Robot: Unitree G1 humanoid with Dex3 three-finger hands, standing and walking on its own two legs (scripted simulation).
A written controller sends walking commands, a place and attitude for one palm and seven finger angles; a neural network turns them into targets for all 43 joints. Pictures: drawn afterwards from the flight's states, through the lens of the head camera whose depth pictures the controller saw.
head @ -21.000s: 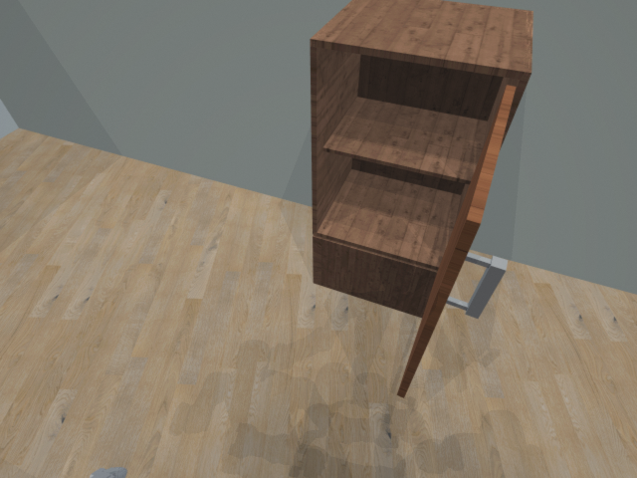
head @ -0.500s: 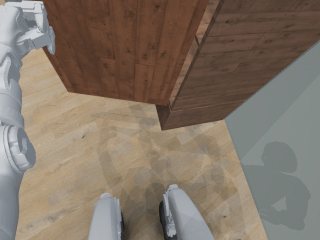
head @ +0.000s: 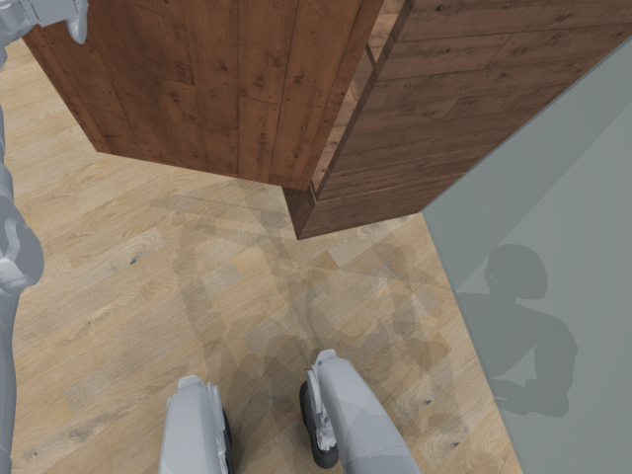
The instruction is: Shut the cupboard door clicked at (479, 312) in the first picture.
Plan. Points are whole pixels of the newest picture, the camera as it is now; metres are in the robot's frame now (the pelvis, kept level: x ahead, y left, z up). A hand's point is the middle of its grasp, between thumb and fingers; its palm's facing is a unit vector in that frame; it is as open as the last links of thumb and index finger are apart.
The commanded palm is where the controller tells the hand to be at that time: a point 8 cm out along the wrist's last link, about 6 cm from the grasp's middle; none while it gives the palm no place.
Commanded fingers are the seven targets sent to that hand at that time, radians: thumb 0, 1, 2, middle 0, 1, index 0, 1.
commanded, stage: pull the fist back off the door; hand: left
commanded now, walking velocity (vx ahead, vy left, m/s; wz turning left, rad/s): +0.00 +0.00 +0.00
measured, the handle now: out of the picture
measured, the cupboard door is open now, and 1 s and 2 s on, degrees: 67 67 67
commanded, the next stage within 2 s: draw the hand back to the body in 0.90 s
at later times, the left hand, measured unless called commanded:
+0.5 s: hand (67, 16) +0.57 +0.15 +0.11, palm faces +0.06 -1.00 -0.03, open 3.1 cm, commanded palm +0.53 +0.18 +0.10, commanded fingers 0.00 0.90 0.90 -1.30 -1.50 -1.30 -1.50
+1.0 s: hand (79, 88) +0.50 +0.14 +0.11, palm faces +0.05 -1.00 -0.04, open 3.1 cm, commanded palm +0.48 +0.19 +0.10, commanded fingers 0.00 0.90 0.90 -1.30 -1.50 -1.30 -1.50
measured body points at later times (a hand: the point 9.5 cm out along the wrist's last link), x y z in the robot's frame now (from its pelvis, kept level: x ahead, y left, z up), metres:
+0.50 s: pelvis +0.02 -0.01 +0.04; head +0.18 +0.00 +0.46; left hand +0.56 +0.21 +0.12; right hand -0.01 -0.26 -0.07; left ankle +0.03 +0.11 -0.60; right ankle +0.04 -0.14 -0.60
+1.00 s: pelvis +0.01 -0.02 +0.04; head +0.13 +0.00 +0.47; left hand +0.49 +0.20 +0.11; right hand +0.08 -0.27 -0.08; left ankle +0.03 +0.11 -0.60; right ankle +0.04 -0.14 -0.60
